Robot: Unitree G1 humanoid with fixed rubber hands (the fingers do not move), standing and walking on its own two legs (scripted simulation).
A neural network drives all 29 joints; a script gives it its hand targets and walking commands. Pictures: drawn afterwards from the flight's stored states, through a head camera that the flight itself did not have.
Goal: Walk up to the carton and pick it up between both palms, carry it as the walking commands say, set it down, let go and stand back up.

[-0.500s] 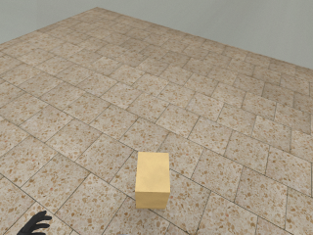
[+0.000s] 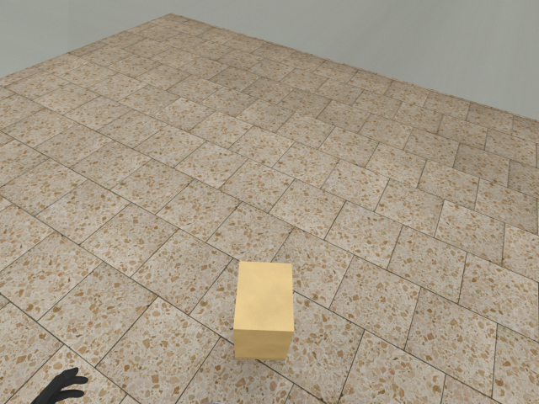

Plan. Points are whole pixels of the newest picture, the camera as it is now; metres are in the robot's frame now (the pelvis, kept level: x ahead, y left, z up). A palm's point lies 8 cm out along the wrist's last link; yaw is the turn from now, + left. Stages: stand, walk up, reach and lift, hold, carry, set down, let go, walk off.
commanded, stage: walk up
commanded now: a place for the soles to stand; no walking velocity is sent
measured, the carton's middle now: (262, 311) +0.53 +0.02 -0.60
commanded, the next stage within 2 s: none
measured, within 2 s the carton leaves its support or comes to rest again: neither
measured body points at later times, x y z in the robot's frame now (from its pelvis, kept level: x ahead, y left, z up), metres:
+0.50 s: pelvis +0.00 +0.00 +0.00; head +0.00 +0.01 +0.45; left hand +0.12 +0.32 -0.09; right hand +0.11 -0.34 -0.08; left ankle +0.05 +0.12 -0.70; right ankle +0.02 -0.12 -0.70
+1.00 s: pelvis -0.01 +0.00 +0.00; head +0.00 +0.01 +0.45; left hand +0.12 +0.33 -0.09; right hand +0.10 -0.34 -0.07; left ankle +0.05 +0.12 -0.70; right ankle +0.02 -0.12 -0.70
